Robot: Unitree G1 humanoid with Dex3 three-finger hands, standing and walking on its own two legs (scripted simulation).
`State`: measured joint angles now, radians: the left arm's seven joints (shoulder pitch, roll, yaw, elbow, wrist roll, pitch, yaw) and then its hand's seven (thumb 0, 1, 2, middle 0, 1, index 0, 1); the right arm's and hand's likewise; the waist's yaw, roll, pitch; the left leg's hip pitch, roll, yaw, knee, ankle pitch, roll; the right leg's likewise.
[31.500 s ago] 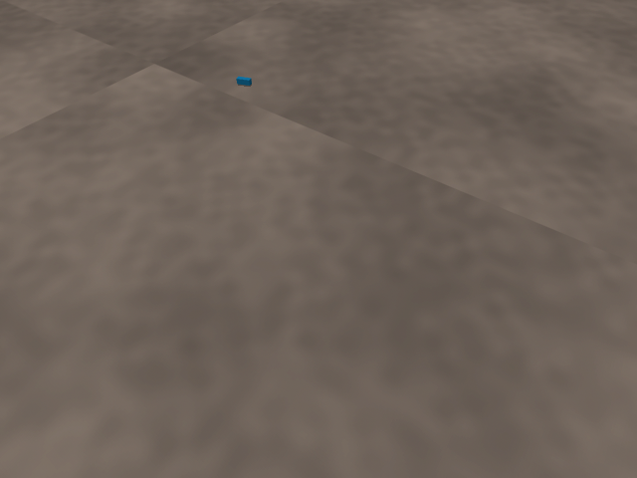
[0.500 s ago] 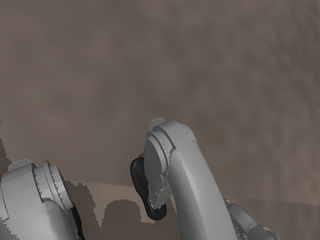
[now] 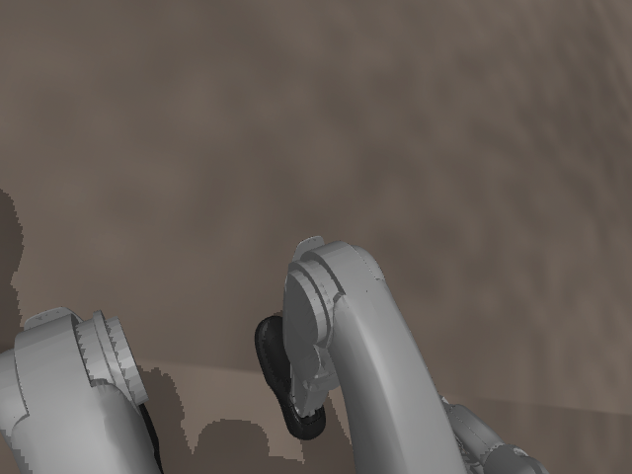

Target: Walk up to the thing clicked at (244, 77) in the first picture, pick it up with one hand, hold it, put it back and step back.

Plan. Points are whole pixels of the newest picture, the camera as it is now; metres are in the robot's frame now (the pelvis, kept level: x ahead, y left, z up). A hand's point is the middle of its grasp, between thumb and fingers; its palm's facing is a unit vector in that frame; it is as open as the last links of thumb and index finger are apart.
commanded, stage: open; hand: left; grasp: from above
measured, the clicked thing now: out of the picture +0.45 +0.31 -0.28
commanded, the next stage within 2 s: withdraw in 0.52 s
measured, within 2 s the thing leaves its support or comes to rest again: neither
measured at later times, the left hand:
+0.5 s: hand out of the picture +0.44 +0.32 -0.24, palm faces -0.51 -0.08 -0.86, open 11.9 cm
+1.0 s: hand out of the picture +0.48 +0.36 -0.14, palm faces -0.19 -0.04 -0.98, open 13.0 cm
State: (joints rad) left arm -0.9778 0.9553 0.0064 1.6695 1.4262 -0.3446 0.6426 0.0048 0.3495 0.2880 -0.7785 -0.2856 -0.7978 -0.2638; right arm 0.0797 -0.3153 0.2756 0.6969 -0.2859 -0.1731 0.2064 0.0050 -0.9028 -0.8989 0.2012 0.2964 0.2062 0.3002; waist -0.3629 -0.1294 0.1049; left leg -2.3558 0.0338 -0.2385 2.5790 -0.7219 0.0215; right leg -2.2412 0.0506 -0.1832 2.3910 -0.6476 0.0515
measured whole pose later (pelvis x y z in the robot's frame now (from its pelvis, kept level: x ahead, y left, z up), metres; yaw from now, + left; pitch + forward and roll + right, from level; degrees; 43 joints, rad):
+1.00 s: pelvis +0.01 +0.00 +0.01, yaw +2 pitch +33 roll -12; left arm -1.00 0.86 0.13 1.45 1.27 -0.09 0.59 0.00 -0.31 0.83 -0.24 -0.82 -0.25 -0.81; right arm 0.17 -0.31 0.16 0.69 -0.21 -0.18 0.28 0.01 -0.90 -0.90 0.20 0.30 0.21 0.30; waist -0.31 -0.03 -0.04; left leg -2.38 0.03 -0.20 2.51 -0.72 0.01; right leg -2.28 0.03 -0.15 2.36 -0.67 0.03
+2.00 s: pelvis +0.01 -0.01 +0.07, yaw +8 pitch +37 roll -8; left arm -0.80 0.64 0.12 1.07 0.95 -0.04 0.20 0.00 0.18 0.90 -0.25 -0.55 -0.23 -0.56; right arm 0.24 -0.27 0.04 0.69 -0.09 -0.02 0.19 0.01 -0.90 -0.90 0.20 0.30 0.21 0.30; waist -0.20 0.08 -0.11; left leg -2.23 0.02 -0.10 2.29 -0.71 0.02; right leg -2.16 0.00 -0.08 2.21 -0.69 0.03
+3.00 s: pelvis +0.07 +0.00 +0.41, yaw +15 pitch +12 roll -3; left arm 0.46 0.22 0.04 -0.09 -0.07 0.43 0.06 0.01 0.91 0.90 -0.20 -0.30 -0.20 -0.30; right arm 0.33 -0.22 0.03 0.53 0.03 -0.18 -0.19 0.02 -0.90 -0.90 0.20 0.30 0.21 0.30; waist -0.07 0.06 -0.18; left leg -0.78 0.02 -0.05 1.05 -0.49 0.00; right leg -0.73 0.00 -0.06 0.98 -0.47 0.01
